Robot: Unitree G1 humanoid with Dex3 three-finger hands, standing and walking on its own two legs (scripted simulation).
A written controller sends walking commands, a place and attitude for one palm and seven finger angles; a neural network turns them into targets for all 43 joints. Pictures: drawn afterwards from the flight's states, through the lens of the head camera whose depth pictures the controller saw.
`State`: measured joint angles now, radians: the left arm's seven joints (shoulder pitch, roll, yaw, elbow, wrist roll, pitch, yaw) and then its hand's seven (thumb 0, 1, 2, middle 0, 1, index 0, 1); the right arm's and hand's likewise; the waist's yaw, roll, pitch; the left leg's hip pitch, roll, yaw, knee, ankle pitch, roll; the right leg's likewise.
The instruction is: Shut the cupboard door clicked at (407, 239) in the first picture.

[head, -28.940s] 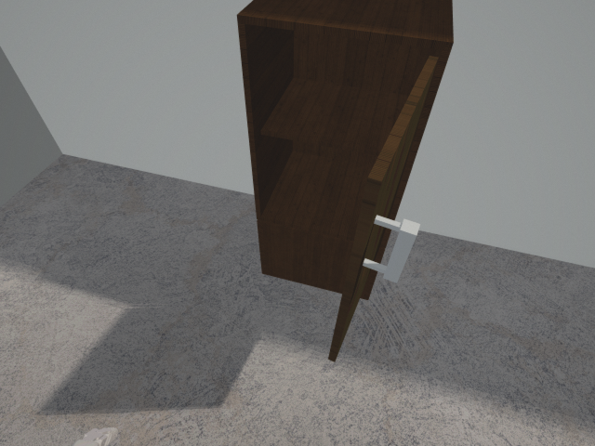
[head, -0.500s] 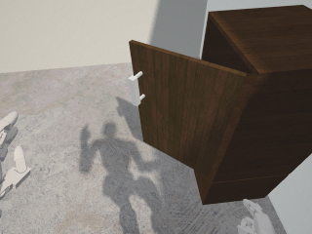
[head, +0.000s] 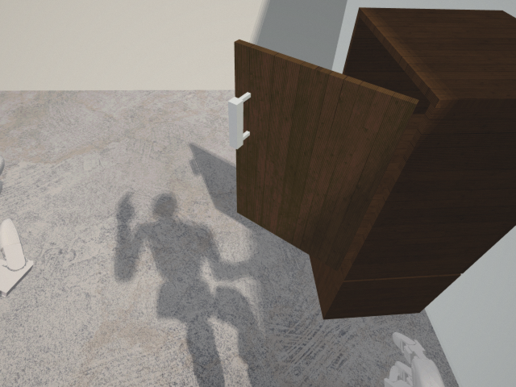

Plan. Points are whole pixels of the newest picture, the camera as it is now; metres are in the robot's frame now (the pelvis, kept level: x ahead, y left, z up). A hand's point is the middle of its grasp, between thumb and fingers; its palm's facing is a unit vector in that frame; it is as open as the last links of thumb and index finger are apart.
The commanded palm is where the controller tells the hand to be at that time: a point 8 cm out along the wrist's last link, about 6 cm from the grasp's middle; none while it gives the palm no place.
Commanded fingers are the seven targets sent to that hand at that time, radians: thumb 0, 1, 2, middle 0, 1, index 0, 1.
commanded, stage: step back with the hand held close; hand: left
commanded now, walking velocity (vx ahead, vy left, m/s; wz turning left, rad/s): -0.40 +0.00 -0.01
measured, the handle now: (241, 120) +0.70 +0.09 +0.03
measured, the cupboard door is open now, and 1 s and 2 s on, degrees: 50 50 50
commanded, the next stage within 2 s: stop stepping back and stand still in 1.00 s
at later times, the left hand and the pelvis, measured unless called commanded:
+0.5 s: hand out of the picture +0.14 +0.28 +0.18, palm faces +0.48 -0.74 -0.47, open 7.4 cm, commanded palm +0.08 +0.30 +0.19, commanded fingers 0.00 0.90 0.90 -0.20 -0.30 -0.20 -0.30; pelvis -0.05 +0.00 -0.01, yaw +1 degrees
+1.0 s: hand out of the picture +0.08 +0.29 +0.17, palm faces +0.42 -0.81 -0.42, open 7.4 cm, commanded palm +0.01 +0.32 +0.19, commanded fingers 0.00 0.90 0.90 -0.20 -0.30 -0.20 -0.30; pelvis -0.13 +0.02 +0.01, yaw +0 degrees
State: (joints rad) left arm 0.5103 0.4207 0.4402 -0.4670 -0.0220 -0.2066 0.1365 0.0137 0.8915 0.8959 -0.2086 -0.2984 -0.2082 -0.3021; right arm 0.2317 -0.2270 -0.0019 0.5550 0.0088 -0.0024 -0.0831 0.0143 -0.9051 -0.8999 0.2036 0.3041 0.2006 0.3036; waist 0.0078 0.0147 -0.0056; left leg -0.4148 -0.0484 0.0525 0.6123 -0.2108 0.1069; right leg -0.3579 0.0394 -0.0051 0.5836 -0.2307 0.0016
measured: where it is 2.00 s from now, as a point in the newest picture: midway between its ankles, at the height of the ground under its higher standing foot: outside the picture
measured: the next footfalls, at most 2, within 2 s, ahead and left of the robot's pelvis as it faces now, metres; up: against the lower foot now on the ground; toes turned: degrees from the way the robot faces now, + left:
right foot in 0.38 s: -0.07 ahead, -0.13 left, +0.00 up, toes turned +5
left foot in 0.84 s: +0.04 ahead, +0.07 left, +0.00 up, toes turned +3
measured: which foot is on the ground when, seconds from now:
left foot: down 0.00-0.74, up 0.76-0.82, down 0.84-1.00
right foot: down 0.00-0.30, up 0.32-0.36, down 0.38-0.88, up 0.90-1.00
